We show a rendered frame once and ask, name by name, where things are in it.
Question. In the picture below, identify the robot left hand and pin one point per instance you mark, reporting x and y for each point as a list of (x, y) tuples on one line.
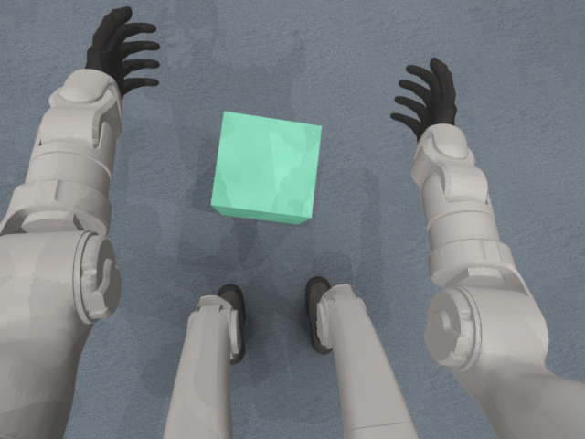
[(108, 50)]

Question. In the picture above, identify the right robot upper arm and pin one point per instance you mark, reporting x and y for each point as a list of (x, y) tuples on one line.
[(495, 343)]

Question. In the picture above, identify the right robot forearm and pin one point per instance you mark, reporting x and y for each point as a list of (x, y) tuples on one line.
[(465, 244)]

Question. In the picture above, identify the robot right hand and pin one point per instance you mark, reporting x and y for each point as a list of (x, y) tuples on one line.
[(439, 100)]

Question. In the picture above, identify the carton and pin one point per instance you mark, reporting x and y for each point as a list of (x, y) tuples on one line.
[(266, 168)]

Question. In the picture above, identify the left robot forearm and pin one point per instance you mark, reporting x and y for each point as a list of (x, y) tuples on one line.
[(70, 169)]

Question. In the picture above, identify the right robot foot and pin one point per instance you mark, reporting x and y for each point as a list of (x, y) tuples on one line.
[(315, 289)]

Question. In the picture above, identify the left robot shin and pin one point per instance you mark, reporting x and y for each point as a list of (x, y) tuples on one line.
[(210, 300)]

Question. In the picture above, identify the left robot upper arm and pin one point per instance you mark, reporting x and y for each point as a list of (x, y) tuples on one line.
[(53, 287)]

